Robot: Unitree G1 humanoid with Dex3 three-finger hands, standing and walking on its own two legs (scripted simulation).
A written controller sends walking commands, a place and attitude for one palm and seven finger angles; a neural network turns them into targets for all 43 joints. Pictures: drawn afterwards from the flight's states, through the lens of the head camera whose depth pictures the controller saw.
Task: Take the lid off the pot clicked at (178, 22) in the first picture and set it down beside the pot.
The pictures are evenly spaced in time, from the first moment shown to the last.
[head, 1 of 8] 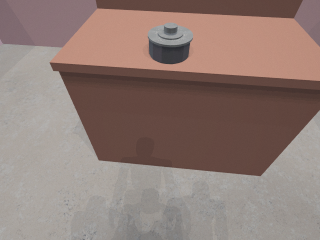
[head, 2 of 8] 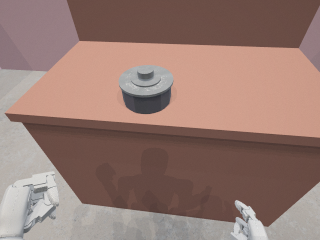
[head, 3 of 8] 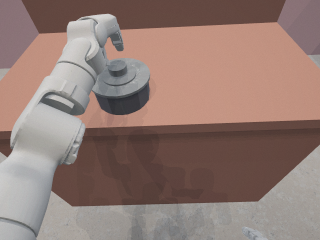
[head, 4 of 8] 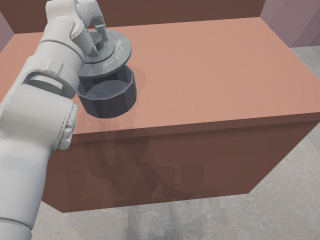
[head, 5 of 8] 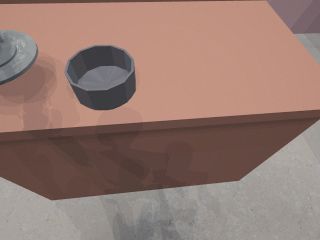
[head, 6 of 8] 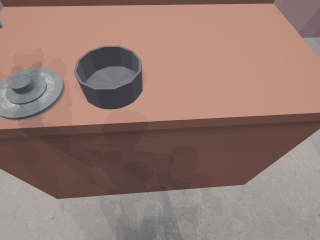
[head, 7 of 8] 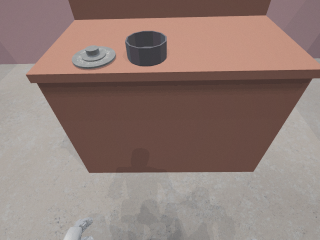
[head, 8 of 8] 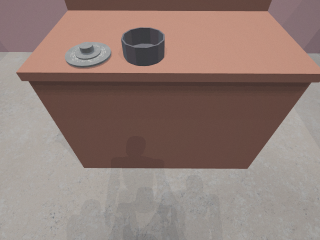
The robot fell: no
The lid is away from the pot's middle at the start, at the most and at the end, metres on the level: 0.00 0.24 0.23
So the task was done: yes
